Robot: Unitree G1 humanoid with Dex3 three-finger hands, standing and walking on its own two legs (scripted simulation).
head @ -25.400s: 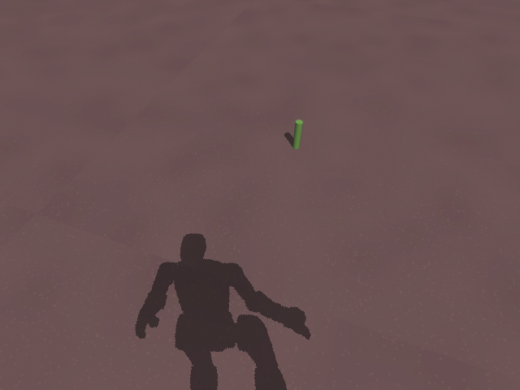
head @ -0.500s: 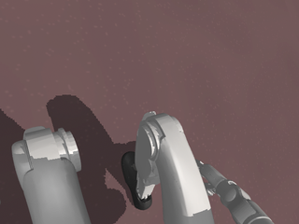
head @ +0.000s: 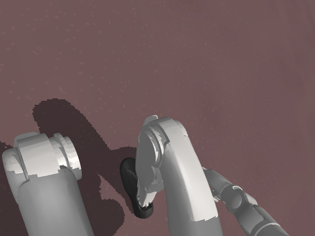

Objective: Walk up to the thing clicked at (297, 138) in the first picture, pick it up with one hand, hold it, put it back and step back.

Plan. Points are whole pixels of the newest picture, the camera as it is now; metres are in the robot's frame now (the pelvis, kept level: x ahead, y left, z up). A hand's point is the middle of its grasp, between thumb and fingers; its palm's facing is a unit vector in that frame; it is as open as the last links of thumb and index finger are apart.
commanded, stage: lower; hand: left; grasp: from the side
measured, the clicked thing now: out of the picture +0.40 +0.36 -0.18
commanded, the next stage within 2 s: loosen in 0.28 s
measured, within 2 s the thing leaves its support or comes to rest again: rests again in 0.06 s
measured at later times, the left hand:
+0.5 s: hand out of the picture +0.41 +0.35 -0.17, palm faces +0.54 -0.84 +0.00, open 5.3 cm
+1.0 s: hand out of the picture +0.41 +0.35 -0.17, palm faces +0.54 -0.84 +0.02, open 13.2 cm
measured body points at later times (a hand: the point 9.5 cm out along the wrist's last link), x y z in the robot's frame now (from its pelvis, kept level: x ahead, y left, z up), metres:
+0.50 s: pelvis +0.00 +0.00 +0.00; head +0.22 +0.20 +0.33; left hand +0.38 +0.39 -0.16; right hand +0.18 -0.23 -0.03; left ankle +0.08 +0.13 -0.25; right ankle +0.13 -0.12 -0.25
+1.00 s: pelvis +0.00 +0.01 +0.00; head +0.22 +0.20 +0.33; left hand +0.38 +0.39 -0.17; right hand +0.17 -0.24 -0.03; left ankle +0.08 +0.13 -0.25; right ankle +0.13 -0.12 -0.25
